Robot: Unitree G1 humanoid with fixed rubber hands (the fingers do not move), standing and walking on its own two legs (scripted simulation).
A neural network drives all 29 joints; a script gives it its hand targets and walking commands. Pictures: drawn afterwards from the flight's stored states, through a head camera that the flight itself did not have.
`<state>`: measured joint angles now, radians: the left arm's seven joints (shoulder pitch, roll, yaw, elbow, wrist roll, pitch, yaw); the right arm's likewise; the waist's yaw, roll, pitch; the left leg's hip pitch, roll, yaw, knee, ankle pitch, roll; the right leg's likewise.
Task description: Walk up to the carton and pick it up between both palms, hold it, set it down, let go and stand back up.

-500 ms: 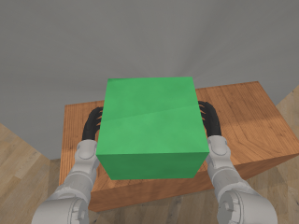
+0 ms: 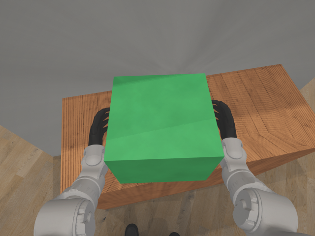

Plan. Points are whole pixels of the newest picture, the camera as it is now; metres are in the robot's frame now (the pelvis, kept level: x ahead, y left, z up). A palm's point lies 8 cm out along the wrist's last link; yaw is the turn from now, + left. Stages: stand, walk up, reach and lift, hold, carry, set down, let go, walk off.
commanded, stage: set down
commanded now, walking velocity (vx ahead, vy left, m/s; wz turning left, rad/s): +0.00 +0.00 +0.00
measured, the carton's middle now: (161, 130) +0.42 +0.00 -0.07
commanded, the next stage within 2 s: none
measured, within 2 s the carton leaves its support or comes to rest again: rests again in 0.24 s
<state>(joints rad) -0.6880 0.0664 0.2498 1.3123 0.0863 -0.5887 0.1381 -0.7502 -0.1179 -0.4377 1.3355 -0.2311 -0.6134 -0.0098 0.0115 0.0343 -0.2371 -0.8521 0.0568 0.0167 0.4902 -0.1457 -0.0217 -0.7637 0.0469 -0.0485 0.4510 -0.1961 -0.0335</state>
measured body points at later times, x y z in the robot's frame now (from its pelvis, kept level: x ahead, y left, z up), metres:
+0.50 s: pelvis -0.02 +0.00 -0.02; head +0.13 -0.01 +0.41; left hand +0.39 +0.17 -0.05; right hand +0.41 -0.18 -0.04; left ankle +0.02 +0.13 -0.72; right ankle -0.02 -0.10 -0.72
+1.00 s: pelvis -0.03 +0.00 -0.02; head +0.13 +0.00 +0.40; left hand +0.38 +0.17 -0.06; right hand +0.40 -0.18 -0.05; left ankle +0.02 +0.13 -0.72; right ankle -0.02 -0.10 -0.72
